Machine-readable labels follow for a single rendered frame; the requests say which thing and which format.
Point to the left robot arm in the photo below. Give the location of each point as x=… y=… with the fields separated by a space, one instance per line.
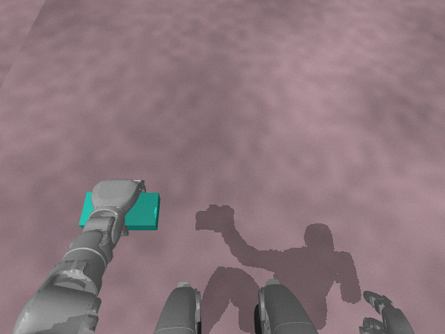
x=66 y=302

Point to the left robot hand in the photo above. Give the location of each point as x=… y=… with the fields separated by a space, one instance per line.
x=121 y=194

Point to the small box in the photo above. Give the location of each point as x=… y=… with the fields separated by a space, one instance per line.
x=144 y=215

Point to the right robot hand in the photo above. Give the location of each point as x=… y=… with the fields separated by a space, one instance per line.
x=394 y=321

